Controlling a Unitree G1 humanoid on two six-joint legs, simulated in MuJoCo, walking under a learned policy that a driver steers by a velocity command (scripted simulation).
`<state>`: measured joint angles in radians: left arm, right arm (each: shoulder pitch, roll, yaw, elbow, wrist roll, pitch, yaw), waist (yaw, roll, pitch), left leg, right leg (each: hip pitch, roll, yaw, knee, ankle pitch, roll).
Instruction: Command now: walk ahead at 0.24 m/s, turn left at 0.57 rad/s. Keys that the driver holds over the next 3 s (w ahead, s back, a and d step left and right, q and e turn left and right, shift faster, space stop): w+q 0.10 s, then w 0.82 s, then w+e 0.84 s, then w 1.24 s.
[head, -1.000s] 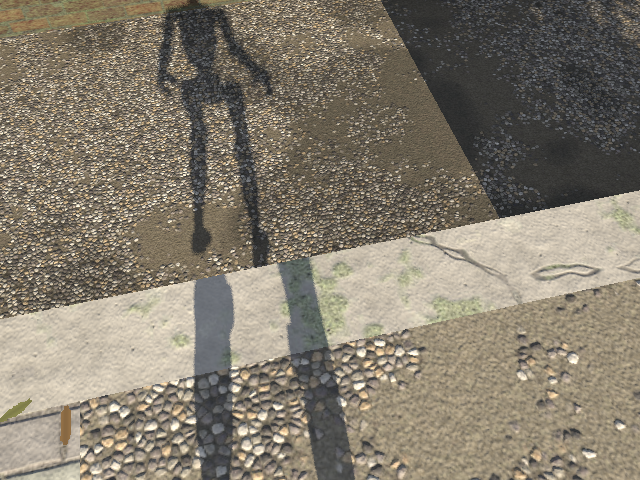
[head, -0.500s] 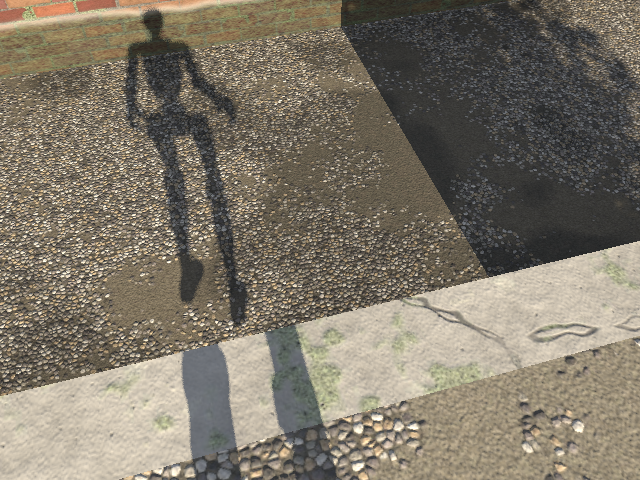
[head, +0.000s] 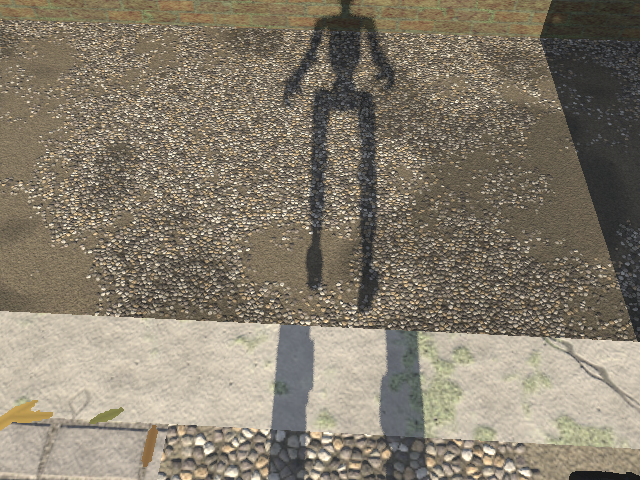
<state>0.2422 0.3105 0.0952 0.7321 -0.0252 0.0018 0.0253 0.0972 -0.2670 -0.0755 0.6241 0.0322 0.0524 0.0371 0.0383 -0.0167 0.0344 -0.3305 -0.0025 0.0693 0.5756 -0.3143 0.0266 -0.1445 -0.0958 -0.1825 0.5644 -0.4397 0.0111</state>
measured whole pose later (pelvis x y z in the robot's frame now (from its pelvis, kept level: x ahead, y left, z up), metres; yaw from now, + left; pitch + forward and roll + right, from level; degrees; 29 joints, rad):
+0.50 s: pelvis +0.19 +0.00 -0.01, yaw +10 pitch +2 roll +0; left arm 0.09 0.25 0.05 0.68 0.01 -0.10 -0.03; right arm 0.41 -0.28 -0.06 0.77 0.02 -0.02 -0.03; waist -0.06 0.02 0.01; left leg -0.11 -0.04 -0.12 0.68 -0.50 0.04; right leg -0.46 0.02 -0.03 0.55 -0.12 -0.03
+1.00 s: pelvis +0.39 +0.08 -0.01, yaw +9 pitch +0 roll -1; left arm 0.45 0.26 0.05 0.82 0.00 -0.02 0.02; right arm 0.18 -0.23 -0.02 0.68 -0.04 -0.03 -0.01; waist 0.04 -0.01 0.01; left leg -0.49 0.00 0.03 0.65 -0.19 0.06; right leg -0.20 0.02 0.05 0.87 -0.51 -0.03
